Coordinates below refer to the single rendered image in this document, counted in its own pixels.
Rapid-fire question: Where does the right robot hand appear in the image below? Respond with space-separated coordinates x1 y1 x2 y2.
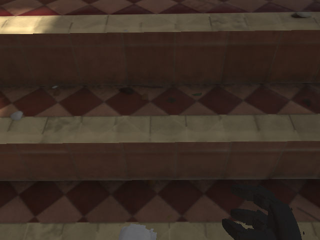
222 184 305 240

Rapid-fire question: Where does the left robot thigh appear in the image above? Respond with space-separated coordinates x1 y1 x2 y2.
118 223 157 240

